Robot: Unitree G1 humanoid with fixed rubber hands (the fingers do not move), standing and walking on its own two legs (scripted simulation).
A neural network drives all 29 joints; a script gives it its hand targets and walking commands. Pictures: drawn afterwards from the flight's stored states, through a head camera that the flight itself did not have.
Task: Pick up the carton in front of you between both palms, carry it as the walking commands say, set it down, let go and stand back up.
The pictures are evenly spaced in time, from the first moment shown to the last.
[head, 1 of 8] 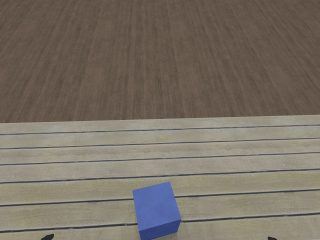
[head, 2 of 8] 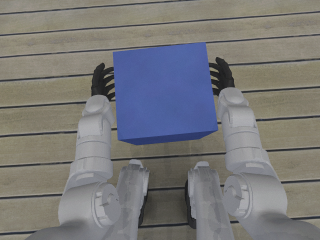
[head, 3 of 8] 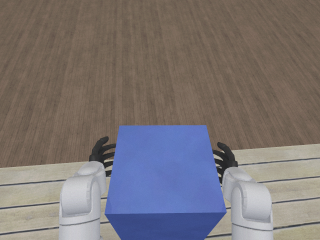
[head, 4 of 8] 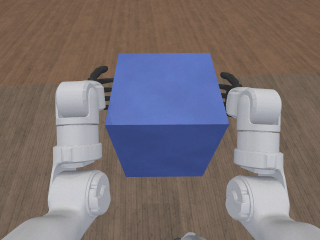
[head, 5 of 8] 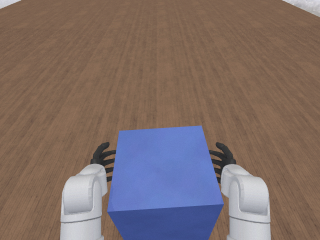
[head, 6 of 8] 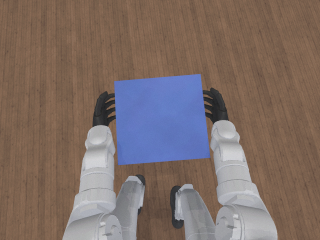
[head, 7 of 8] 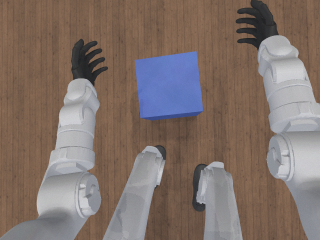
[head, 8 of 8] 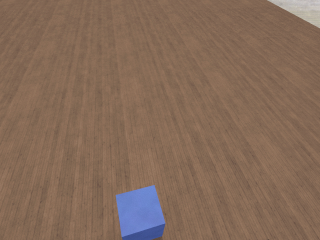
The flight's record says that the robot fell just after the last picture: no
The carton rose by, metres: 1.13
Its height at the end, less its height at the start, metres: +0.39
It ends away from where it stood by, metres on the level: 5.79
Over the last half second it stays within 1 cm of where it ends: yes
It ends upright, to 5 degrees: yes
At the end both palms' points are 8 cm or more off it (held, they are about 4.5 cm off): yes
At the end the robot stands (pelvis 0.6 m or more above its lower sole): yes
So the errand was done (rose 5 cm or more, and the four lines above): yes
